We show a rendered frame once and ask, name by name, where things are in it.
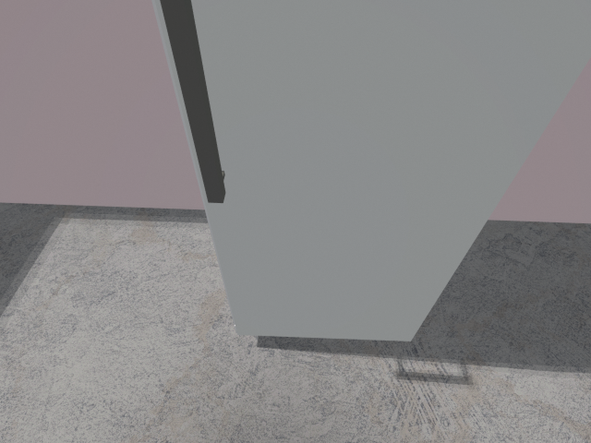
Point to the handle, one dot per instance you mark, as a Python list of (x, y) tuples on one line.
[(181, 28)]

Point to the fridge door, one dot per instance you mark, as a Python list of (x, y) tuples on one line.
[(365, 144)]

